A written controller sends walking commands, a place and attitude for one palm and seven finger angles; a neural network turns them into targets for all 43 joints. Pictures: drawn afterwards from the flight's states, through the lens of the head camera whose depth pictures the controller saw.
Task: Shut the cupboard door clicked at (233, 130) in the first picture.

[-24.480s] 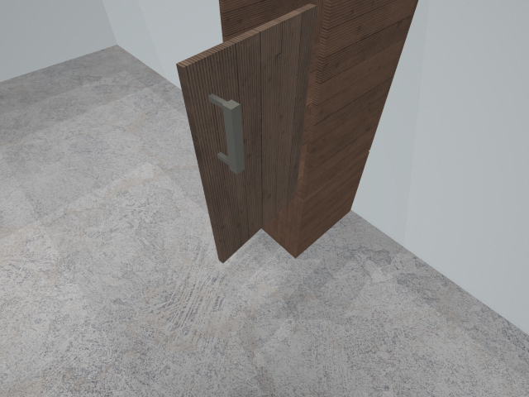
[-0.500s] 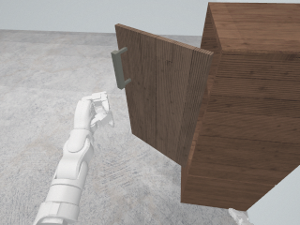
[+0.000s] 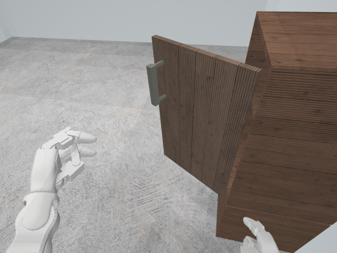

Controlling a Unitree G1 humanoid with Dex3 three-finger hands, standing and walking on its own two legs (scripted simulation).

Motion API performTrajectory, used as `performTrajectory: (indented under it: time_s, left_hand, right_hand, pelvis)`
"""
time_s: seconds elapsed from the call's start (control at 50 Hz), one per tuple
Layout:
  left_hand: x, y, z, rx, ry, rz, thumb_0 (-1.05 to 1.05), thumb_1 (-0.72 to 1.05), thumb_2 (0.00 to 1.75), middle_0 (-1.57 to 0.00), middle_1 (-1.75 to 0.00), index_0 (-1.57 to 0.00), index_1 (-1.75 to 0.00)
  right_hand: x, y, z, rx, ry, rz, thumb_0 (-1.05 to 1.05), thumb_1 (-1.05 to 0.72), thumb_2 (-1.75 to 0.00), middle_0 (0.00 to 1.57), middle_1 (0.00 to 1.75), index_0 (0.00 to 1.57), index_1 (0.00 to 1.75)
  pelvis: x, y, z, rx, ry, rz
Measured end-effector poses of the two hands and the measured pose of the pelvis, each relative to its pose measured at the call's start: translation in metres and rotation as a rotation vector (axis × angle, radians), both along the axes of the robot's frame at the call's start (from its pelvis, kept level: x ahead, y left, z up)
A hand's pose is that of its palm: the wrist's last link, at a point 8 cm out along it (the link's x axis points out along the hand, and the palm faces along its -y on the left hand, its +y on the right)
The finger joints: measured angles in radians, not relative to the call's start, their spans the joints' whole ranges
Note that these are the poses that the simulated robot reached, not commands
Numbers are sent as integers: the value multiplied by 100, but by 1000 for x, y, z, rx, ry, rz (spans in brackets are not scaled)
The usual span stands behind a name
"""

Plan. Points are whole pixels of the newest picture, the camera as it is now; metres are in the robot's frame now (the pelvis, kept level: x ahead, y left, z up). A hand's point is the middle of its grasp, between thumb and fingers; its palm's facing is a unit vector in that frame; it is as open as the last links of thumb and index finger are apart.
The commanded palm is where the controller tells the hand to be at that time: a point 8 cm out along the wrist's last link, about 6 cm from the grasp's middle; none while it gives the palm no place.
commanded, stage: draw the hand back to the body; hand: left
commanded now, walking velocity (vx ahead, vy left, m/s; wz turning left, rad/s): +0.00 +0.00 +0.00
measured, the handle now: (157, 83) +0.61 +0.10 +0.10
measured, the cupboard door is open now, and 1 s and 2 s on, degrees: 59 59 59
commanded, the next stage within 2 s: step back with the hand held close in 0.64 s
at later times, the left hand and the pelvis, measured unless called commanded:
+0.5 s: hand (30, 185) +0.19 +0.28 +0.15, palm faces +0.46 -0.80 -0.38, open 7.3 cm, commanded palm +0.14 +0.31 +0.17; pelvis +0.00 +0.01 +0.00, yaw +1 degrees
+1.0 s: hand (37, 178) +0.20 +0.27 +0.15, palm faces +0.37 -0.80 -0.48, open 7.4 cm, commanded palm +0.14 +0.31 +0.17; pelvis +0.00 +0.02 -0.01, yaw -1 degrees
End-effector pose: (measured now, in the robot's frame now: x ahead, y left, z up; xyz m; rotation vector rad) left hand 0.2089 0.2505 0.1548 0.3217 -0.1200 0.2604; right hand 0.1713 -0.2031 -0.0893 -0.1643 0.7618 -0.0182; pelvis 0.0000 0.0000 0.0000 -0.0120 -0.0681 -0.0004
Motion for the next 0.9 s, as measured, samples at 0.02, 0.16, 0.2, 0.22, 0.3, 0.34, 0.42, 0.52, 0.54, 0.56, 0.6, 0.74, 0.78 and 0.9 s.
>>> performTrajectory:
  time_s: [0.02,0.16,0.2,0.22,0.3,0.34,0.42,0.52,0.54,0.56,0.6,0.74,0.78,0.9]
  left_hand:
    - [-3,4,1,8,1,11,2,90,90,-76,-92,-77,-91]
    - [-29,33,4,67,20,95,2,90,90,-57,-71,-58,-70]
    - [-37,41,6,85,20,121,2,90,90,-52,-65,-52,-64]
    - [-40,44,7,95,19,134,2,90,90,-49,-62,-50,-61]
    - [-56,58,15,138,12,183,2,90,90,-38,-50,-39,-49]
    - [-63,63,18,150,3,204,2,90,90,-34,-45,-34,-44]
    - [-67,65,17,134,-16,226,2,90,90,-27,-37,-27,-37]
    - [-63,61,12,103,-21,211,2,90,90,-23,-33,-23,-32]
    - [-62,60,12,102,-21,205,2,90,90,-22,-32,-23,-32]
    - [-61,60,12,101,-22,200,2,90,90,-22,-32,-22,-32]
    - [-60,59,13,105,-26,191,2,90,90,-21,-31,-22,-31]
    - [-58,58,20,130,-33,180,2,89,90,-21,-31,-21,-30]
    - [-57,58,20,132,-28,182,2,90,90,-21,-30,-21,-30]
    - [-52,62,27,197,-49,167,2,89,90,-21,-30,-21,-30]
  right_hand:
    - [-2,-1,-1,0,7,-5,1,-91,-89,21,30,21,30]
    - [-10,-10,-5,-24,29,-42,1,-91,-89,21,30,21,30]
    - [-10,-13,-4,-33,24,-50,1,-91,-89,21,30,21,30]
    - [-10,-14,-3,-38,19,-53,1,-91,-89,21,30,21,30]
    - [-6,-17,1,-50,-8,-60,1,-91,-89,20,30,21,30]
    - [-3,-17,2,-54,-21,-54,1,-91,-89,20,30,20,30]
    - [2,-13,4,-60,-40,-32,1,-91,-89,20,30,20,30]
    - [6,-6,8,-53,-58,-18,1,-91,-89,20,30,20,30]
    - [6,-5,9,-50,-62,-17,1,-91,-89,20,30,21,30]
    - [6,-3,9,-48,-65,-16,1,-91,-89,20,30,21,30]
    - [6,-1,10,-43,-70,-14,1,-91,-89,20,30,21,30]
    - [2,0,6,-28,-56,-17,1,-91,-89,21,30,21,30]
    - [-1,-1,5,-28,-45,-21,1,-91,-89,21,30,21,30]
    - [-8,-14,1,-48,-9,-66,1,-90,-89,21,30,21,30]
  pelvis:
    - [1,1,0,-1,1,-1]
    - [4,5,-1,-6,6,-4]
    - [5,6,-1,-7,7,-4]
    - [5,7,-1,-7,8,-4]
    - [6,9,-1,-10,9,-4]
    - [5,10,-1,-10,9,0]
    - [3,11,-2,-9,7,8]
    - [2,11,-1,-8,5,8]
    - [2,11,-1,-9,5,7]
    - [2,11,-1,-9,4,6]
    - [2,11,-1,-9,3,4]
    - [2,11,-1,-9,3,-1]
    - [2,10,-1,-9,5,-1]
    - [0,11,-3,-18,58,-12]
